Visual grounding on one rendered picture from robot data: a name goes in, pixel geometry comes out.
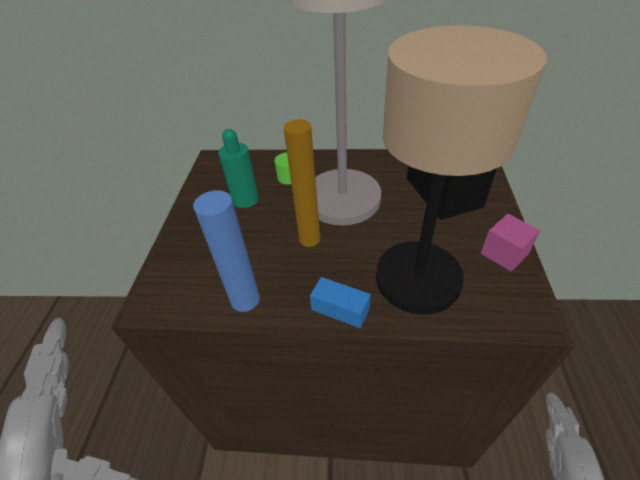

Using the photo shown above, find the right robot hand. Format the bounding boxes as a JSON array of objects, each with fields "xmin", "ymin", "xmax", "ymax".
[{"xmin": 546, "ymin": 393, "xmax": 604, "ymax": 480}]

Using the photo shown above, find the left robot hand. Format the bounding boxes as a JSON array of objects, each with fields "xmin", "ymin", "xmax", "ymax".
[{"xmin": 0, "ymin": 318, "xmax": 138, "ymax": 480}]

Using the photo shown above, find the desk lamp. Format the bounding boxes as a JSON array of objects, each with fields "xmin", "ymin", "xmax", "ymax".
[
  {"xmin": 376, "ymin": 26, "xmax": 547, "ymax": 315},
  {"xmin": 289, "ymin": 0, "xmax": 387, "ymax": 225}
]

